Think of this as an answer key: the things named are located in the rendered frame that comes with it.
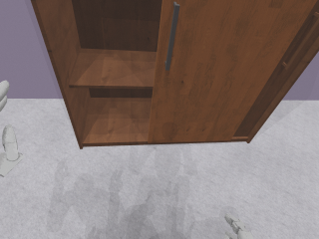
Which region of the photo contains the wardrobe door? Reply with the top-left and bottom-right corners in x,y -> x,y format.
233,0 -> 319,137
148,0 -> 317,143

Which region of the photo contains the handle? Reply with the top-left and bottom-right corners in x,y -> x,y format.
285,18 -> 319,71
164,1 -> 180,71

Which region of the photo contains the left robot hand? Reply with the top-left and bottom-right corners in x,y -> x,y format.
0,80 -> 24,177

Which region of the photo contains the right robot hand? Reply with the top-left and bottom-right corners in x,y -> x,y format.
223,213 -> 254,239

